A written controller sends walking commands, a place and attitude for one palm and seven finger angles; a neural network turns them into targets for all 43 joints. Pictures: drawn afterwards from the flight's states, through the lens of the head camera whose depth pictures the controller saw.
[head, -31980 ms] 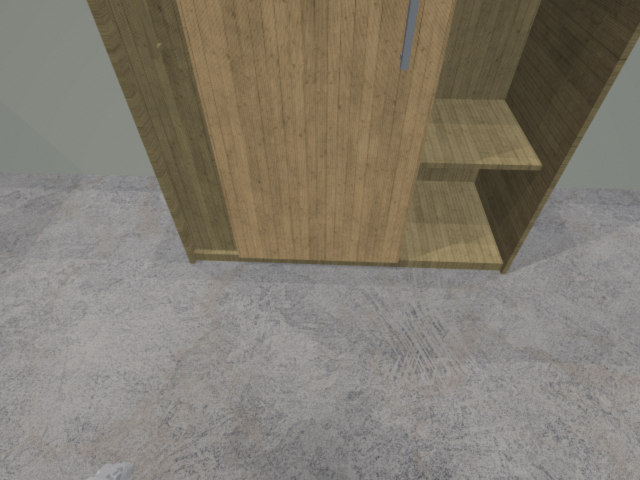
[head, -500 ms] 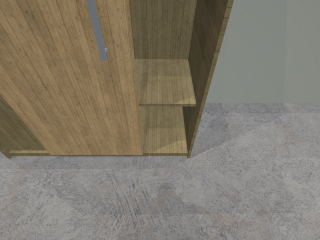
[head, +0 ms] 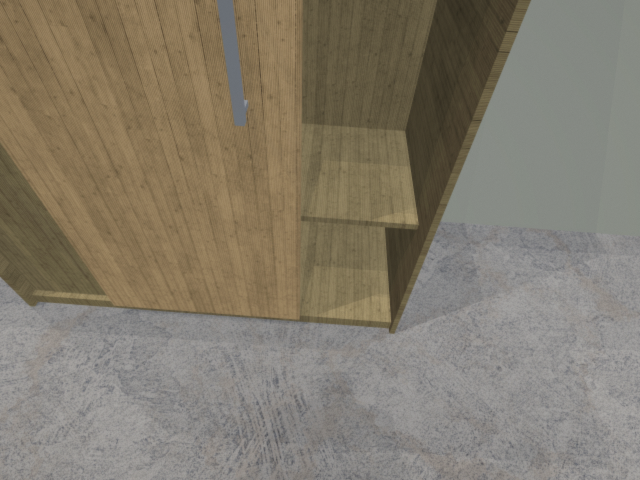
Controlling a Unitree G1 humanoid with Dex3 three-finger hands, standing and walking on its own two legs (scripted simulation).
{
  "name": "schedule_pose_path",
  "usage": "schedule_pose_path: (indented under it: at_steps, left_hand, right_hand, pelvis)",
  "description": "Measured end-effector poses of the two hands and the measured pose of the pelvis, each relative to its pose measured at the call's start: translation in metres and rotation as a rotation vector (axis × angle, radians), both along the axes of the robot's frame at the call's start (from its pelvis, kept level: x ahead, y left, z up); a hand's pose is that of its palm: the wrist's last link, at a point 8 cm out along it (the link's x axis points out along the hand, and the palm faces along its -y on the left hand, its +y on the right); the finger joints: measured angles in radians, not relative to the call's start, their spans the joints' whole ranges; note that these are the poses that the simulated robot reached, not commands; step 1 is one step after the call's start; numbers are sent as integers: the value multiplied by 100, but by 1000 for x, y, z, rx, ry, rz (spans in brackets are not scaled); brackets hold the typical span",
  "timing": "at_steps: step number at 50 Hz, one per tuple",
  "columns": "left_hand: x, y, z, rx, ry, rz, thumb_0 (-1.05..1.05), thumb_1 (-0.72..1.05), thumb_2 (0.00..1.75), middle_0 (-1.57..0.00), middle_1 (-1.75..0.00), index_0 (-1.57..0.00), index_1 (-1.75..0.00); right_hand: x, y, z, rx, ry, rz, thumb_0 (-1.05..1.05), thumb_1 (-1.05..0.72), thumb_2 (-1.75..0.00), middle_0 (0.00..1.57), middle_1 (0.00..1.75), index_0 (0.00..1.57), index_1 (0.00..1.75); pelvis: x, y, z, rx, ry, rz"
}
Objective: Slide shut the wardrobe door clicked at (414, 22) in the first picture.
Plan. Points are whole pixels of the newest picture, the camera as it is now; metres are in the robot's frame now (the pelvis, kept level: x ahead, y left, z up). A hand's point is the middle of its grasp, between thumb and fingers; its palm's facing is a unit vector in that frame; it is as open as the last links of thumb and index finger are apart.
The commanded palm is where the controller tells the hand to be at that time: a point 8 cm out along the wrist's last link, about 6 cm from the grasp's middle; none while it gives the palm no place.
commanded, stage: take the last steps up to it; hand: left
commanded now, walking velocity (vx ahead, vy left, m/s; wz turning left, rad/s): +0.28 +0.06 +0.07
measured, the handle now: (234, 49) +0.68 +0.20 +0.20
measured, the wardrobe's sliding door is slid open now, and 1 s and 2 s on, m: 0.32 0.32 0.32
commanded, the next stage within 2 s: come to a stop and stand still in 0.38 s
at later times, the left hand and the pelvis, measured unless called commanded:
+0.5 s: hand (189, 393) +0.26 +0.22 -0.16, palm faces -0.01 -0.98 -0.19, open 7.4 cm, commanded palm none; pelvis +0.15 +0.05 +0.00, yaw +0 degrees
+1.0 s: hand (178, 379) +0.28 +0.25 -0.16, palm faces +0.02 -0.96 -0.28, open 7.4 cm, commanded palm none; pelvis +0.21 +0.04 +0.00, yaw -1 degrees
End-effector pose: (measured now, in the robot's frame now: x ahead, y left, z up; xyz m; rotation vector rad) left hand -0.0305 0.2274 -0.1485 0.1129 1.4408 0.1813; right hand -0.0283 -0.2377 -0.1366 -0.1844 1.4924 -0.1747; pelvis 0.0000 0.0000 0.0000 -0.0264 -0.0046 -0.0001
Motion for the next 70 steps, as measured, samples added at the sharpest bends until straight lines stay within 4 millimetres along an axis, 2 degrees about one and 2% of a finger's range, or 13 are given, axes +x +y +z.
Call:
schedule_pose_path:
  at_steps: [5,8,13,19,26,29,37,45,51,55,60,65,70]
  left_hand:
    - [-7,22,-14,-28,100,35,1,90,90,-20,-30,-20,-30]
    - [14,37,-12,-28,129,15,1,90,90,-20,-30,-20,-30]
    - [92,56,3,-11,1,-12,1,91,90,-20,-30,-20,-30]
    - [195,61,17,3,-175,-50,1,91,90,-20,-30,-20,-29]
    - [300,44,16,14,-281,-129,1,91,90,-20,-30,-20,-30]
    - [325,36,9,23,-314,-130,1,91,90,-20,-30,-20,-30]
    - [330,39,-6,-3,-217,-100,1,90,90,-20,-30,-20,-30]
    - [314,64,9,47,-126,-57,1,90,90,-20,-30,-20,-30]
    - [308,68,20,121,-124,-76,1,91,90,-20,-30,-20,-30]
    - [300,62,23,147,-102,-99,1,91,90,-20,-30,-20,-30]
    - [293,51,18,117,-89,-93,1,90,90,-20,-30,-20,-30]
    - [294,37,8,72,-102,-82,1,90,90,-20,-30,-20,-30]
    - [292,18,14,47,-114,-96,1,90,90,-20,-30,-20,-30]
  right_hand:
    - [51,12,1,-50,-83,32,1,-91,-90,19,29,19,29]
    - [69,25,2,-63,-126,18,0,-91,-90,19,29,19,29]
    - [78,54,10,-18,-72,16,0,-91,-90,19,29,19,29]
    - [89,78,8,42,10,-4,0,-91,-90,20,29,20,29]
    - [121,80,-12,76,44,-67,0,-91,-90,20,30,20,29]
    - [144,73,-22,73,54,-84,0,-91,-90,20,30,20,29]
    - [227,57,-11,-8,-66,-40,0,-91,-90,20,29,20,29]
    - [276,48,3,-35,-131,31,0,-91,-90,20,29,20,29]
    - [301,24,-9,-13,-184,33,0,-91,-90,20,29,20,29]
    - [311,9,-14,-9,-205,6,0,-91,-90,20,29,20,29]
    - [311,6,-6,-20,-217,9,0,-91,-90,19,29,19,29]
    - [294,11,-3,-22,-196,31,0,-91,-90,19,29,19,29]
    - [277,16,-6,22,-153,16,1,-91,-90,19,29,20,29]
  pelvis:
    - [29,25,-10,9,-19,7]
    - [44,39,-9,17,-33,-13]
    - [68,49,6,22,-18,7]
    - [106,54,11,19,-14,20]
    - [163,44,-3,25,-29,-1]
    - [182,39,-12,9,-34,6]
    - [197,49,-9,2,-9,20]
    - [208,49,5,5,20,-3]
    - [213,32,-1,31,29,-20]
    - [213,26,-3,22,26,-19]
    - [212,24,0,28,17,-28]
    - [212,21,-2,54,-2,-41]
    - [211,14,3,41,-2,-33]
